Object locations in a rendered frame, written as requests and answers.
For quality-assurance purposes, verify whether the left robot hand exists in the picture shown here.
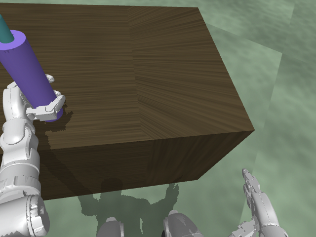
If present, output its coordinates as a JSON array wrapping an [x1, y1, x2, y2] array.
[[3, 74, 66, 124]]

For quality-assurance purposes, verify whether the right robot arm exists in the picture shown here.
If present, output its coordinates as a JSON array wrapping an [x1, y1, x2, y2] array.
[[259, 225, 288, 237]]

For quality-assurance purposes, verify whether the left robot arm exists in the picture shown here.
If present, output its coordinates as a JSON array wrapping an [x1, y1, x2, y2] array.
[[0, 118, 50, 237]]

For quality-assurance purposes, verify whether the bottle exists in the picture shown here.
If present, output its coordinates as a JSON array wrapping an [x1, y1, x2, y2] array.
[[0, 14, 63, 122]]

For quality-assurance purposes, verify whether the right robot hand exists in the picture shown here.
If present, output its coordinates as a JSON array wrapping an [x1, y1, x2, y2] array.
[[228, 168, 279, 237]]

